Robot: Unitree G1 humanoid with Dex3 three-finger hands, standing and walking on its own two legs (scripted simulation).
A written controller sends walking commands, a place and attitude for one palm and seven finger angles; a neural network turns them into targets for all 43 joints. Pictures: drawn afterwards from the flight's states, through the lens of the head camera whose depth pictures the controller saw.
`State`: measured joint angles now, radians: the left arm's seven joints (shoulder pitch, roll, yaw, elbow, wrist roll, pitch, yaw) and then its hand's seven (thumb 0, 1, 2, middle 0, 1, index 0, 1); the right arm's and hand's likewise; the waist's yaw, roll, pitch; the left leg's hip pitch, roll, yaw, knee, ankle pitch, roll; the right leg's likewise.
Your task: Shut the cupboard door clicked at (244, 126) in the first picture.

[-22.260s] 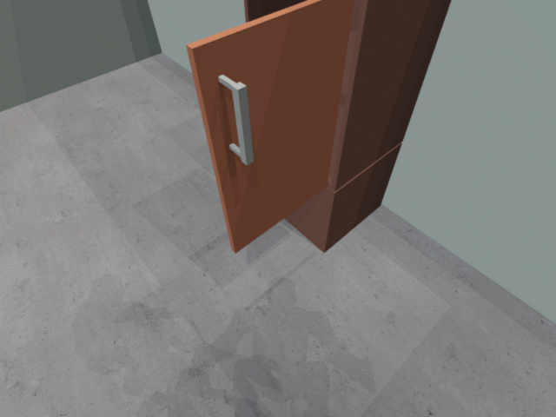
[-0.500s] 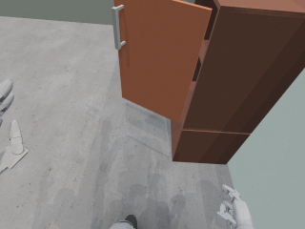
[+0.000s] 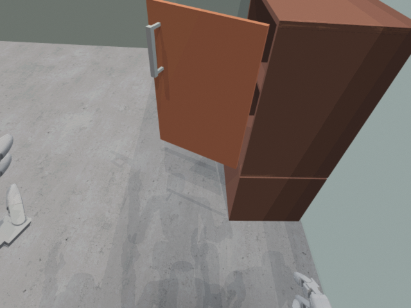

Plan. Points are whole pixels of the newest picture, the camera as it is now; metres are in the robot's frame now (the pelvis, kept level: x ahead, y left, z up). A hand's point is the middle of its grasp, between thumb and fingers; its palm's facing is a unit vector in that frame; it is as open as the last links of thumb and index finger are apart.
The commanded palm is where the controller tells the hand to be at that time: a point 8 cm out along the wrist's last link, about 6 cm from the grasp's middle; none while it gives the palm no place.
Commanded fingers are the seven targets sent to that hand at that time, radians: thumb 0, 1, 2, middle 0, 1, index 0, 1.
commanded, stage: stop stepping back and stand still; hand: left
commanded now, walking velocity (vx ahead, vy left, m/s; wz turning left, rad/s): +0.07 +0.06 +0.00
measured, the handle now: (155, 50) +0.87 +0.20 +0.10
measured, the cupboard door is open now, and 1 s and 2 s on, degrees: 63 63 63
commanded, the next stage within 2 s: let the arm hang, fingers relaxed in 0.34 s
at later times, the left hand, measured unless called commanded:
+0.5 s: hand (51, 217) +0.24 +0.26 +0.11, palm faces +0.31 -0.83 -0.46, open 7.4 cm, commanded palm none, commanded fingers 0.00 0.90 0.90 -0.20 -0.30 -0.20 -0.30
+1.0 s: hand out of the picture -0.09 +0.18 -0.17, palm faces +0.04 -0.98 -0.19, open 7.3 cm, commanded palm none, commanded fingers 0.00 0.90 0.90 -0.20 -0.30 -0.20 -0.30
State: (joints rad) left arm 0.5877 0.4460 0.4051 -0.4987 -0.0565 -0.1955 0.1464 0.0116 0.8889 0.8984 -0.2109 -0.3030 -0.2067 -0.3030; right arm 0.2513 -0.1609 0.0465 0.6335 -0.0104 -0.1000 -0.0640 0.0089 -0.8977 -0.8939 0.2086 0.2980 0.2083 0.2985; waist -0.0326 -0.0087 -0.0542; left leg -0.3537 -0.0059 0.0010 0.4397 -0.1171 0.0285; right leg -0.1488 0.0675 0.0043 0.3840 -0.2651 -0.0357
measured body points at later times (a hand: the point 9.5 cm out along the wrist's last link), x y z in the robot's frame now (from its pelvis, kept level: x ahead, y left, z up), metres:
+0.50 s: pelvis +0.02 +0.00 -0.01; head +0.01 +0.00 +0.44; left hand +0.21 +0.30 +0.13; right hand +0.19 -0.24 -0.09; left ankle +0.07 +0.09 -0.74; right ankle -0.04 -0.10 -0.74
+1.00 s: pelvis +0.00 +0.00 +0.00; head +0.02 +0.01 +0.45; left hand -0.09 +0.23 -0.16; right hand -0.02 -0.23 -0.15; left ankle +0.07 +0.09 -0.74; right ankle -0.04 -0.10 -0.74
